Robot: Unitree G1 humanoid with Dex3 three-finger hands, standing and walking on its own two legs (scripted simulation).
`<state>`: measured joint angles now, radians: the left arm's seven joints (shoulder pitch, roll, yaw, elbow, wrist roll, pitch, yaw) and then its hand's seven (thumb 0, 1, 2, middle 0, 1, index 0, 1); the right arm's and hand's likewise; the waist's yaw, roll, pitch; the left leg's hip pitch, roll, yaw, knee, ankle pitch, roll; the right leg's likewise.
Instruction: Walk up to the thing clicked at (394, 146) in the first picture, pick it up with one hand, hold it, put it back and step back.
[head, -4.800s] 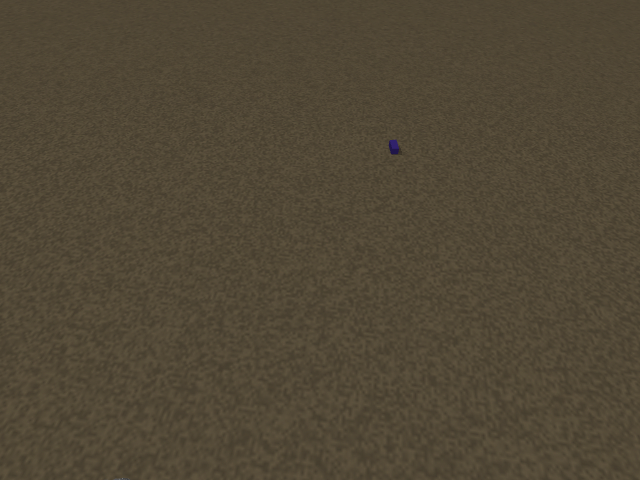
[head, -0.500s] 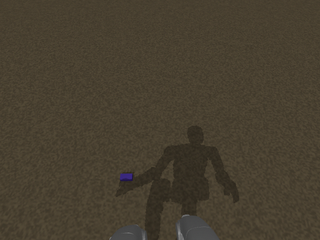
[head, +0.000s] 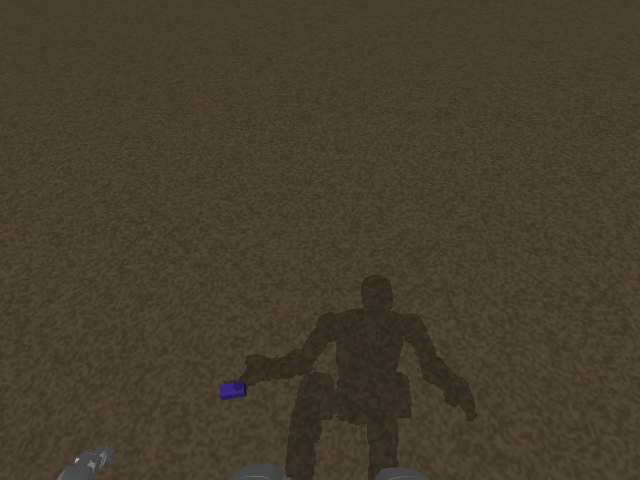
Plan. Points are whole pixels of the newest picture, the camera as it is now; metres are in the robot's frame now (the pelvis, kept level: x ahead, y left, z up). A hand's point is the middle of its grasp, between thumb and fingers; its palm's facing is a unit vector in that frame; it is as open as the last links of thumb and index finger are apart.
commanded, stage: walk up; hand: left
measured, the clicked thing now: (233, 390) +0.45 +0.29 -0.74
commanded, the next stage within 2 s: stand in 1.48 s
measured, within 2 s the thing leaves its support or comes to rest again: neither
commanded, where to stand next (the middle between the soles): +0.09 +0.02 m, yaw +5 degrees
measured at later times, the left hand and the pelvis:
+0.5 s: hand out of the picture +0.11 +0.26 -0.14, palm faces +0.06 -0.95 -0.31, open 7.4 cm; pelvis +0.04 +0.01 +0.01, yaw +3 degrees
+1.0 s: hand out of the picture +0.13 +0.28 -0.13, palm faces +0.08 -0.94 -0.33, open 7.4 cm; pelvis +0.05 +0.02 +0.02, yaw +4 degrees
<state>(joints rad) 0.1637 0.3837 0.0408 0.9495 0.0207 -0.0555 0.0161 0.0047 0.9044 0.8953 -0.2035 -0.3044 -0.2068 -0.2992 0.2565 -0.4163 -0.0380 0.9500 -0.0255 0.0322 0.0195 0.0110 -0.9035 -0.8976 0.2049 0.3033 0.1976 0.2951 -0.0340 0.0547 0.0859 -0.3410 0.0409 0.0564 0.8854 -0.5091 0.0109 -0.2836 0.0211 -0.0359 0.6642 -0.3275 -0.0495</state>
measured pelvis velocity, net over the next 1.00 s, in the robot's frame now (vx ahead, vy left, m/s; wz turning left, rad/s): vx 0.05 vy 0.02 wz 0.07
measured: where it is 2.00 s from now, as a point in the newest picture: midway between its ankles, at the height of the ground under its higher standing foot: outside the picture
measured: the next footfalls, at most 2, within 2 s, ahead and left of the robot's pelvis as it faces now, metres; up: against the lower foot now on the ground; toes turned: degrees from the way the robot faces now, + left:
left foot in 0.20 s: +0.09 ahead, +0.17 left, +0.00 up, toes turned +1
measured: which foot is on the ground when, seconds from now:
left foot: up 0.00-0.18, down 0.20-1.00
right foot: down 0.00-1.00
